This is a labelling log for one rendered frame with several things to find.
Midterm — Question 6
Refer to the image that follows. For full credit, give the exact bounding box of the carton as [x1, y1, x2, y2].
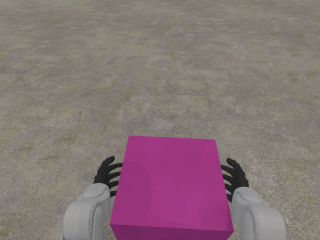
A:
[109, 135, 234, 240]

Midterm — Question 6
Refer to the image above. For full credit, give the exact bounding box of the right robot forearm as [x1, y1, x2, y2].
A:
[231, 187, 287, 240]

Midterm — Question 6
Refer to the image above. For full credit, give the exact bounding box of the right robot hand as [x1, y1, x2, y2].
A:
[220, 158, 249, 202]

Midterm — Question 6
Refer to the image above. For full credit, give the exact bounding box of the left robot forearm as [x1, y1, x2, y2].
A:
[60, 183, 111, 240]

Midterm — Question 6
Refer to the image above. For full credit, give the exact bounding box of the left robot hand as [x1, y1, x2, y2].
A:
[93, 156, 123, 198]

